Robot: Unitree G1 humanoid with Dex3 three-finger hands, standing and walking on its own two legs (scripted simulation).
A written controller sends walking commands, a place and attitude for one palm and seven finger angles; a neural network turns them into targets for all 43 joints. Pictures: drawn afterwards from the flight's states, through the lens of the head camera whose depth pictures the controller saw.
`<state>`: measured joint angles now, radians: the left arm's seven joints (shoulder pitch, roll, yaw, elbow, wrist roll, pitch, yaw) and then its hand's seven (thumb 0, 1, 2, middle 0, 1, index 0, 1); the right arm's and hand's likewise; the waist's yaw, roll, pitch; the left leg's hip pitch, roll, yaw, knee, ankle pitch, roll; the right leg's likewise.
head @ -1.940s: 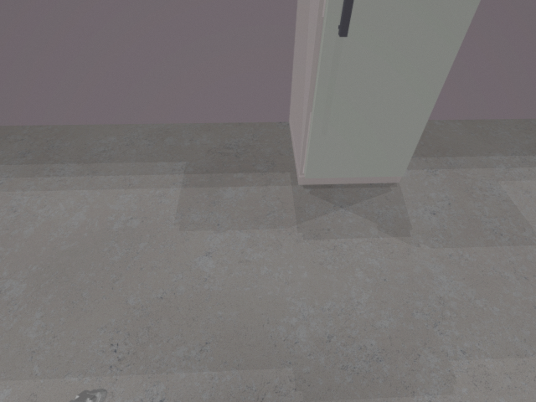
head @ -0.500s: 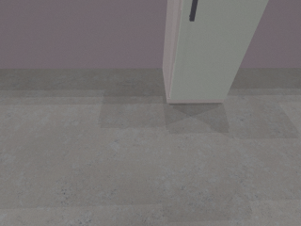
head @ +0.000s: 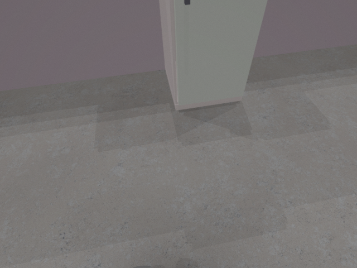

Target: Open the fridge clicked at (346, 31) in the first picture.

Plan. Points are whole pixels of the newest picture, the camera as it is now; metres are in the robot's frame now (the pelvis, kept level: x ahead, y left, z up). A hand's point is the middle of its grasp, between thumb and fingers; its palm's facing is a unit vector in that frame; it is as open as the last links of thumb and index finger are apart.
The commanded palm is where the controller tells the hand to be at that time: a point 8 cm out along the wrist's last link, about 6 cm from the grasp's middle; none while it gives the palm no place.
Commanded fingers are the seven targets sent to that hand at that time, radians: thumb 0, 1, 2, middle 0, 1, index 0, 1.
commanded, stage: walk to a spot facing it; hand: left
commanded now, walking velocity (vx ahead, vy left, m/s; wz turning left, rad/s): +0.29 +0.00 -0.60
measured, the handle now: out of the picture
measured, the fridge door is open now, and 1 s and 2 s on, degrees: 0 0 0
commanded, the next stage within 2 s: turn to face it in 1.80 s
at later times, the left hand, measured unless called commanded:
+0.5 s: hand (89, 259) +0.15 +0.26 -0.16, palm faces -0.18 -0.97 -0.18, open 7.4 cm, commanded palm none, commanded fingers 0.00 0.90 0.90 -0.20 -0.30 -0.20 -0.30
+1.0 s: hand (188, 154) +0.50 +0.02 -0.16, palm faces -0.60 -0.79 -0.13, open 7.4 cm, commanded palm none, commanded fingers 0.00 0.90 0.90 -0.20 -0.30 -0.20 -0.30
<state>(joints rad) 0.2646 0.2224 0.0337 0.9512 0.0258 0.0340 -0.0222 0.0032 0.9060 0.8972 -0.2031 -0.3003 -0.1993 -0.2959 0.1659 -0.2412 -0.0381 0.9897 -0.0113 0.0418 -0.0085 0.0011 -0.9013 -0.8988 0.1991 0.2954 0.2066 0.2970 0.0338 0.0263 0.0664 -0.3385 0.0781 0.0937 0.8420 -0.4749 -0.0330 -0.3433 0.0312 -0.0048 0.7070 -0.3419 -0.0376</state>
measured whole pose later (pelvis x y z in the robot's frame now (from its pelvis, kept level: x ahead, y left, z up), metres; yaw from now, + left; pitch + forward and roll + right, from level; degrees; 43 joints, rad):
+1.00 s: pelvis +0.29 -0.03 +0.00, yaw -34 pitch -1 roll -1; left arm 0.07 0.20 0.05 0.91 0.01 -0.04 -0.03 0.00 0.91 0.90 -0.20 -0.30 -0.20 -0.30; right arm 0.49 -0.14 -0.03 1.12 0.00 -0.02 -0.02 0.01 -0.90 -0.90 0.20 0.30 0.20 0.30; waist -0.06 -0.03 0.12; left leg -0.26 0.14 0.13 1.28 -0.47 -0.03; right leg -0.41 0.04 -0.15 0.67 -0.25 -0.11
